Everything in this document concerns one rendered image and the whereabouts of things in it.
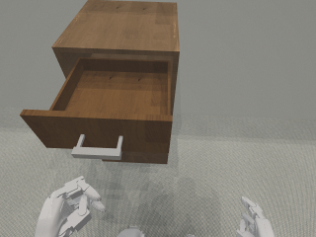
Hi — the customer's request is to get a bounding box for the robot left hand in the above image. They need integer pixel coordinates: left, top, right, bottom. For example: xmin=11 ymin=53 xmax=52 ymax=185
xmin=35 ymin=176 xmax=106 ymax=237

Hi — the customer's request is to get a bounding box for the handle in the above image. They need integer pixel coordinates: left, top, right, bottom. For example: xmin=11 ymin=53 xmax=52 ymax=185
xmin=71 ymin=134 xmax=123 ymax=160

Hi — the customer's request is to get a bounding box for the cabinet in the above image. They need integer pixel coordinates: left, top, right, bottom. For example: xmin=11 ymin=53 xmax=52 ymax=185
xmin=52 ymin=0 xmax=180 ymax=164

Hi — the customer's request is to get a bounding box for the drawer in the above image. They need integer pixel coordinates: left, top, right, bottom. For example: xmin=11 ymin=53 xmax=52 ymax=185
xmin=20 ymin=57 xmax=173 ymax=153

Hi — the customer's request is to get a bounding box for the robot right hand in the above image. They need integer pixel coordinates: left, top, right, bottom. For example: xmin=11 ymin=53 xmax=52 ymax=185
xmin=236 ymin=197 xmax=276 ymax=237

